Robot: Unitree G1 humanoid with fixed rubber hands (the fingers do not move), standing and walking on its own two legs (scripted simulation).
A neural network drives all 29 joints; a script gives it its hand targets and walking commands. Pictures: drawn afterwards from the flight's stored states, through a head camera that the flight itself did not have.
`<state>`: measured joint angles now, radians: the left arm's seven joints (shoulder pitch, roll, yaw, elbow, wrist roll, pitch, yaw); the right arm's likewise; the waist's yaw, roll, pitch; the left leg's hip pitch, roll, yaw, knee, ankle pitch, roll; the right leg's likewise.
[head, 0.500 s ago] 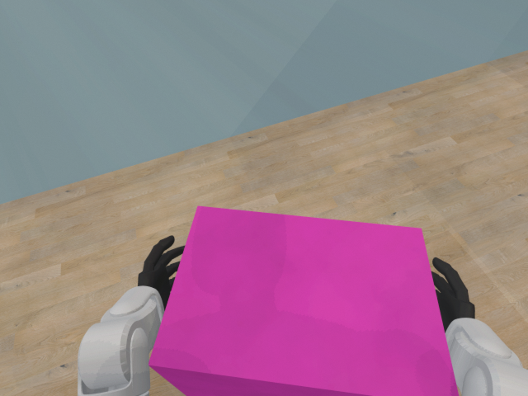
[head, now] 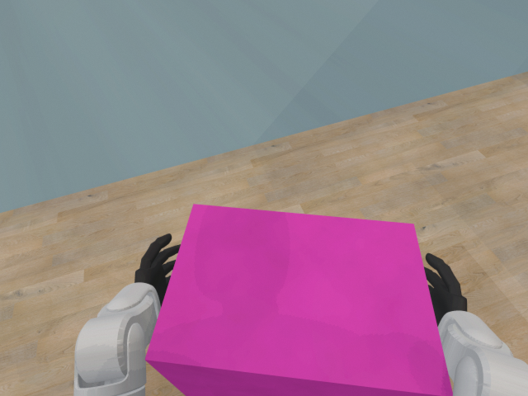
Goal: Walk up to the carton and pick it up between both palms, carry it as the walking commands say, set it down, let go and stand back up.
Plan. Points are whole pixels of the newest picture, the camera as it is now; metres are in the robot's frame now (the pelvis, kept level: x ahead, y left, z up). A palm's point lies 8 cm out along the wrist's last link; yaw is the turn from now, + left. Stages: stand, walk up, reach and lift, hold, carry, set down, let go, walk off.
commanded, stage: carry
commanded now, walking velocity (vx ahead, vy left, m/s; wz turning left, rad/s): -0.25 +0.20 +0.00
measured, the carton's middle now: (289, 323) +0.24 +0.00 -0.01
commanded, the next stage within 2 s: none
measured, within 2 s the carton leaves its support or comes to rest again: neither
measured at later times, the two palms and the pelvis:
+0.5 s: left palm (7, 391) +0.14 +0.32 +0.07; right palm out of the picture +0.13 -0.06 +0.06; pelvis -0.12 +0.12 +0.00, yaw -1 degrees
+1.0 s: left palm out of the picture -0.09 +0.45 +0.08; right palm out of the picture -0.09 +0.07 +0.10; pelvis -0.33 +0.25 +0.01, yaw +0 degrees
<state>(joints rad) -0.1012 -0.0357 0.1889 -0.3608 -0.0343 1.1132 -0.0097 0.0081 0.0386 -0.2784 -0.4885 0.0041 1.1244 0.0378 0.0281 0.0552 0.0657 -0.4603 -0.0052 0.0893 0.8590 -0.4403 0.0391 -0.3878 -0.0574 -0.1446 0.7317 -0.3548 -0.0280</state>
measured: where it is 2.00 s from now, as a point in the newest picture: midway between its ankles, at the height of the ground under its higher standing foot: outside the picture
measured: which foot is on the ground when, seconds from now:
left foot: up 0.00-0.22, down 0.24-0.54, up 0.56-0.80, down 0.82-1.00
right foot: down 0.00-0.26, up 0.28-0.50, down 0.52-0.84, up 0.86-1.00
